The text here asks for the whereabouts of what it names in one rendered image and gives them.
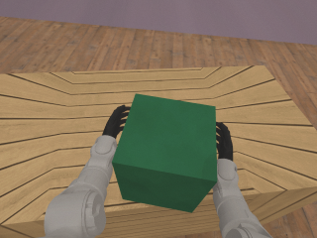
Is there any robot left upper arm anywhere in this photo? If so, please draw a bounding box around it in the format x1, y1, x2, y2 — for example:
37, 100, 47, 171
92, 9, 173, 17
37, 190, 107, 238

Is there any right robot forearm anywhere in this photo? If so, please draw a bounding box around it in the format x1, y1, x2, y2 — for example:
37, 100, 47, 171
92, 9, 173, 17
212, 159, 272, 238

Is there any robot right upper arm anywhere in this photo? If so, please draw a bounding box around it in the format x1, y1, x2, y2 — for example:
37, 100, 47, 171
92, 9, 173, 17
225, 227, 270, 238

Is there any carton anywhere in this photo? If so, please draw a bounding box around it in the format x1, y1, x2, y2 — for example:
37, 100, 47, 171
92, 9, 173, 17
112, 93, 218, 213

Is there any pedestal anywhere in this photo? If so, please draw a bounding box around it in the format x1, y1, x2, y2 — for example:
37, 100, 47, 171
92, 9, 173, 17
0, 65, 317, 238

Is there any left robot forearm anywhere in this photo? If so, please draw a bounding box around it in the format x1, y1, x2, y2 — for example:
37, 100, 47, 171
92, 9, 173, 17
44, 135, 117, 234

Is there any left robot hand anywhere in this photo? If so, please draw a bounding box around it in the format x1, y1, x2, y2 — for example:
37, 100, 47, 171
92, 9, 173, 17
102, 104, 131, 139

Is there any right robot hand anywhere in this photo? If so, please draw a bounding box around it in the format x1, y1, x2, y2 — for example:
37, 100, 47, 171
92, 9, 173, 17
216, 122, 234, 162

